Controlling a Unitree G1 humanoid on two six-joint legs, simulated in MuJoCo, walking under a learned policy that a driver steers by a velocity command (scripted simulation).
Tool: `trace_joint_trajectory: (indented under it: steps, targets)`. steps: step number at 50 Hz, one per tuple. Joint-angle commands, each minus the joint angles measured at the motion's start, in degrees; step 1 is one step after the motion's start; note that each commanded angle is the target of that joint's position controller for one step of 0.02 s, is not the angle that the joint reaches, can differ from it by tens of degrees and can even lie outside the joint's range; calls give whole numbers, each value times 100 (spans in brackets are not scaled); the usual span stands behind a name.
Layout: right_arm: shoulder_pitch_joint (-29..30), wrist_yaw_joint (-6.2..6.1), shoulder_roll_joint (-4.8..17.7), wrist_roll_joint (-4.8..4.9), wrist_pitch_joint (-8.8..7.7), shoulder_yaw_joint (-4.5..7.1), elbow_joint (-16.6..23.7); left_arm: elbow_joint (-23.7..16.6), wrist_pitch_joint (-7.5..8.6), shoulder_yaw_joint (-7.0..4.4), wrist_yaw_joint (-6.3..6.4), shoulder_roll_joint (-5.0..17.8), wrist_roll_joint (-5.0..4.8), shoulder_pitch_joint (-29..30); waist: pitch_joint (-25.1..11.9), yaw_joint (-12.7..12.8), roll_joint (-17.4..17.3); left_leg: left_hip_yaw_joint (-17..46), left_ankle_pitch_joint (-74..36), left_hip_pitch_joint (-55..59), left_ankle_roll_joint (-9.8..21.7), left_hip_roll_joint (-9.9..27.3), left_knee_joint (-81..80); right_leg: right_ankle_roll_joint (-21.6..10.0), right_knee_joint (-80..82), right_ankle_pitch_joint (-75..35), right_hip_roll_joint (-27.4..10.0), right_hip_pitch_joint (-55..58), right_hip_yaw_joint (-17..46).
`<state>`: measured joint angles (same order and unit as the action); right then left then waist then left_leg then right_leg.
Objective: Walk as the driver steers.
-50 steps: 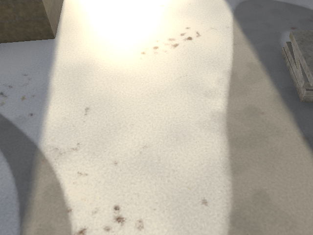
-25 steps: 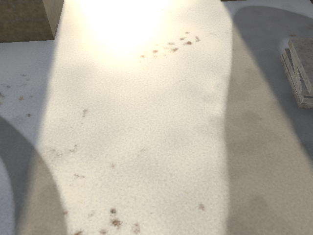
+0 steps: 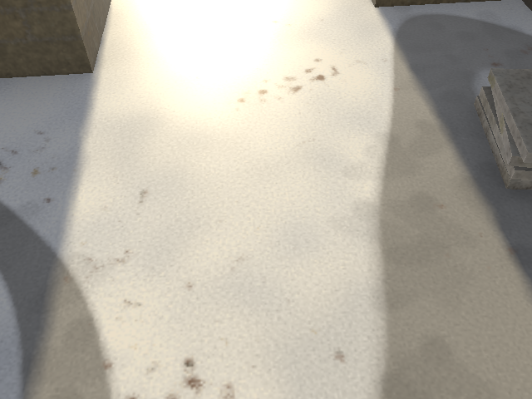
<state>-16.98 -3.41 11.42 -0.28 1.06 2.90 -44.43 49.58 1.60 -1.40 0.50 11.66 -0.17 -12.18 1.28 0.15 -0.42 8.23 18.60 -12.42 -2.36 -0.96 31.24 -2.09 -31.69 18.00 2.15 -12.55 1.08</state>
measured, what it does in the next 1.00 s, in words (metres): walks ahead, turning right: left foot, then right foot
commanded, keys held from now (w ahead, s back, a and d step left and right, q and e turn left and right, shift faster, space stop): w+shift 0.14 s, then w+e+shift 0.64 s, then w+shift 0.20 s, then w+q+shift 0.02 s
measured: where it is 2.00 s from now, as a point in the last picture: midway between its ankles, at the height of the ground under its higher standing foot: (410, 176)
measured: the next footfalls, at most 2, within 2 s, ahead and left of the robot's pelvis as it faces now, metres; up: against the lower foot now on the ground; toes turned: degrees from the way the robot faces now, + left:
left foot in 0.30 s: +0.12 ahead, +0.19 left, +0.00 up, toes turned -3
right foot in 0.76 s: +0.47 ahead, -0.13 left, +0.00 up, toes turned -30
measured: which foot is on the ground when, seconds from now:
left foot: down 0.00-0.00, up 0.02-0.28, down 0.30-0.76, up 0.78-1.00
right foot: down 0.00-0.28, up 0.30-0.74, down 0.76-1.00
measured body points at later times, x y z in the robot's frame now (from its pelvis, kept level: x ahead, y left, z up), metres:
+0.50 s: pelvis +0.15 +0.07 +0.00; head +0.15 +0.08 +0.45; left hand +0.36 +0.28 -0.10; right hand +0.10 -0.19 -0.12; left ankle +0.08 +0.19 -0.73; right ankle +0.18 -0.10 -0.61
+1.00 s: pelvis +0.48 -0.10 +0.00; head +0.49 -0.11 +0.45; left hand +0.65 +0.10 -0.12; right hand +0.53 -0.42 -0.06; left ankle +0.68 +0.02 -0.64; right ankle +0.44 -0.11 -0.73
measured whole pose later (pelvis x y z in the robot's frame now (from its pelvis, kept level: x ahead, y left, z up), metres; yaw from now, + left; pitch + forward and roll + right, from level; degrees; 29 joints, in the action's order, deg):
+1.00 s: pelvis +0.48 -0.10 +0.00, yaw -35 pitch -1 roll -1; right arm -6.5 -0.5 15.0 -0.1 -7.1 0.5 -35.7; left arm 44.2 4.8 -2.7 -1.7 13.0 -0.4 -25.6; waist 1.1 2.5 -2.0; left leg 6.1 9.1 -41.5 0.1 9.5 66.4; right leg -9.0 -23.9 15.2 10.4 -7.7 1.3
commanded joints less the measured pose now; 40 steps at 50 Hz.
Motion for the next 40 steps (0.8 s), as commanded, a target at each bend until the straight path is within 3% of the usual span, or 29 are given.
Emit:
trace_joint_trajectory:
  steps: [1, 2, 3, 4, 5, 7, 9, 11, 12, 13, 14, 15, 16, 17, 18, 19, 20, 23, 26, 28, 31, 32, 34, 35, 36, 37, 38, 39, 40]
  targets:
    - [92, 11, 549, 118, -159, 151, 344, 2, 23, -324, 58, 1197, -127, -756, 240, 338, 984, -770, 1431, -1338, 159, -365, 953, -873, 1910, 3782, -1284, 191, 2027]
    - [615, 58, 551, 260, -308, 121, 597, -27, 82, -396, 83, 1458, -131, -778, 784, 444, 1352, -705, 1139, -2087, 247, 19, 1740, -1376, 2566, 4246, -2183, -6, 3316]
    - [997, 102, 700, 304, -445, 151, 729, -85, 184, -395, 115, 1433, -77, -715, 1043, 508, 1090, -361, 1061, -2726, 337, 363, 2360, -1574, 2771, 3646, -2511, 76, 3799]
    - [921, 151, 705, 263, -555, 165, 689, -140, 285, -358, 121, 1290, -52, -570, 919, 374, 794, -255, 732, -3112, 412, 565, 2630, -1490, 2673, 2952, -2495, 465, 3637]
    - [695, 205, 666, 207, -646, 161, 591, -216, 340, -322, 110, 1154, -72, -426, 552, 250, 613, -274, 462, -3100, 476, 684, 2619, -1307, 2556, 2413, -2313, 739, 3218]
    - [528, 287, 578, 155, -742, 135, 465, -303, 330, -310, 80, 1120, -158, -292, 159, 183, 671, -628, 84, -2306, 444, 637, 1777, -953, 2552, 1513, -1755, 563, 2047]
    - [530, 323, 435, 131, -811, 98, 415, -326, 268, -318, 49, 1199, -225, -256, 137, 53, 835, -942, -121, -934, 263, 292, 787, -857, 2460, 863, -1209, -329, 1360]
    - [307, 344, 506, 207, -832, 112, 362, -391, 231, -339, 39, 1319, -273, -235, 190, -177, 746, -1094, -487, -195, 112, 117, 25, -922, 2146, 927, -1166, -759, 1371]
    - [14, 328, 581, 245, -832, 145, 272, -466, 214, -326, 34, 1280, -278, -150, 147, -371, 603, -1135, -846, 371, 79, 82, -288, -867, 1864, 1018, -1128, -1089, 1437]
    - [-424, 286, 712, 290, -821, 210, 147, -558, 216, -266, 20, 1089, -231, -67, -6, -610, 434, -1196, -850, 1103, 64, 64, -361, -734, 1401, 1031, -971, -1529, 1418]
    - [-1212, 231, 915, 308, -828, 297, -2, -723, 254, -157, -14, 718, -139, 193, -352, -1039, 92, -729, -576, 2237, 140, 481, -446, -459, 174, 874, -592, -2321, 1175]
    - [-1930, 184, 1412, 165, -806, 368, -22, -957, 330, 16, -63, 89, 33, 342, -787, -1195, -1299, 826, 806, 2735, 327, 1731, -895, -176, -2268, 1120, -167, -2990, 650]
    - [-1626, 279, 1767, -60, -863, 408, 211, -1213, 465, 13, -85, 110, -299, -132, -794, -750, -1898, 3408, 2896, 2585, 1181, 2759, -1885, -212, -3562, 990, -34, -4166, 835]
    - [-1153, 318, 1507, 29, -916, 346, 254, -1251, 467, -59, -82, 552, -427, 73, -204, -637, -1229, 3470, 3511, 2266, 1322, 2850, -2142, -270, -4336, 512, -516, -4857, 914]
    - [-911, 344, 1168, 101, -947, 242, 251, -1280, 427, -110, -97, 751, -342, 254, 152, -600, -856, 2591, 2701, 2046, 1137, 2606, -2030, -302, -4543, -34, -640, -5100, 875]
    - [-655, 376, 1023, 65, -932, 175, 263, -1190, 366, -115, -113, 687, -245, 104, 127, -427, -601, 1747, 1855, 1763, 989, 2264, -1999, -254, -4606, -428, -808, -4818, 835]
    - [-441, 391, 918, 36, -910, 135, 238, -1178, 310, -140, -145, 685, -208, 34, 256, -280, -636, 1039, 1152, 1416, 866, 2002, -2076, -187, -4466, -718, -927, -4582, 822]
    - [-491, 358, 734, -37, -912, 70, 63, -1171, 121, -189, -253, 623, -270, -68, 364, -176, -566, -418, -208, 972, 640, 1633, -2247, -29, -4617, -1410, -970, -4182, 611]
    - [-547, 293, 720, -121, -882, 46, -41, -1451, 39, -192, -263, 561, -249, 404, 729, -197, -325, -1275, -958, 739, 613, 1462, -2423, 25, -4019, -1903, -843, -4244, 435]
    - [-664, 227, 789, -140, -854, 47, -120, -1629, 48, -172, -310, 531, -229, 762, 900, -274, -255, -1640, -1220, 868, 589, 1474, -2561, -13, -3377, -2147, -800, -4240, 134]
    - [-850, 175, 995, -88, -782, 80, -234, -1839, 115, -109, -492, 433, -251, 1301, 1080, -407, -80, -2096, -1927, 1409, 430, 1549, -2569, -266, -2275, -2240, -800, -4086, -345]
    - [-817, 160, 1109, -79, -742, 97, -242, -1909, 142, -92, -553, 406, -262, 1424, 1097, -369, -100, -2278, -2713, 1527, 368, 1556, -2463, -387, -1895, -2139, -726, -3836, -560]
    - [-765, 107, 1490, -95, -648, 168, -215, -2007, 159, -155, -593, 572, -294, 1442, 776, -140, -417, -2546, -5947, 1700, 342, 1568, -1856, -611, -1538, -1766, -259, -2782, -1166]
    - [-737, 71, 1670, -88, -573, 210, -198, -1998, 135, -235, -579, 744, -330, 1145, 488, 139, -706, -2571, -7470, 1933, 377, 1647, -1294, -696, -1576, -1442, -17, -2331, -1324]
    - [-527, 59, 1832, -80, -498, 256, -121, -1873, 85, -363, -557, 1004, -364, 406, 68, 622, -1000, -2552, -8531, 1960, 474, 1757, -359, -823, -1647, -1033, 149, -1536, -1344]
    - [-224, 93, 1952, -39, -473, 303, 31, -1607, 16, -569, -515, 1453, -352, -713, -516, 1183, -1119, -2429, -8838, 1506, 608, 1787, 923, -1016, -1584, -723, 274, -78, -1221]
    - [60, 139, 1896, 46, -531, 303, 185, -1185, -54, -822, -399, 1895, -306, -2093, -1048, 1764, -780, -2297, -7453, 313, 541, 1451, 2767, -1241, -725, -1021, 254, 2054, -633]
    - [340, 200, 884, -39, -757, 43, 406, -994, -158, -886, -245, 2171, -276, -2076, -561, 1309, 1385, -2032, 68, -1801, 297, 85, 5586, -1514, -435, -1273, -443, 3020, 943]
    - [-623, 291, 460, 186, -1110, -169, 900, -1363, 57, -661, -276, 2025, 15, -1418, -2012, 282, 1951, -259, 1316, -3599, 339, -357, 6842, -2832, 926, 1395, -1691, 4213, 4766]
